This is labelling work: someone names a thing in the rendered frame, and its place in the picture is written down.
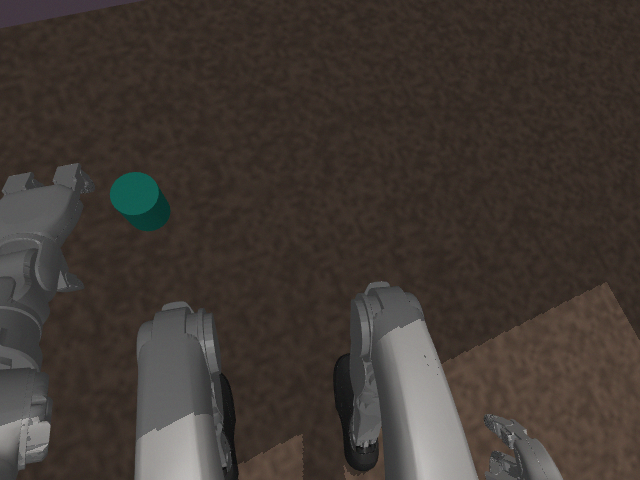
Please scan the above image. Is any can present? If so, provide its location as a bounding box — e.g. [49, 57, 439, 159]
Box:
[110, 172, 170, 231]

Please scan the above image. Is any left robot hand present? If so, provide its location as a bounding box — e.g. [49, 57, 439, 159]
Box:
[0, 163, 95, 292]

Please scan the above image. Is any right robot foot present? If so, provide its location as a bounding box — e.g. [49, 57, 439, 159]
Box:
[333, 353, 379, 471]

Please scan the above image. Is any right robot hand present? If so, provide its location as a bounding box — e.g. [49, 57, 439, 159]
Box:
[484, 414, 563, 480]

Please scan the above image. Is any left robot arm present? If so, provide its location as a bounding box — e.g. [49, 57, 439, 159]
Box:
[0, 233, 63, 480]

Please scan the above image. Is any left robot foot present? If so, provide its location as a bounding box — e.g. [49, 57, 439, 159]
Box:
[219, 373, 238, 480]

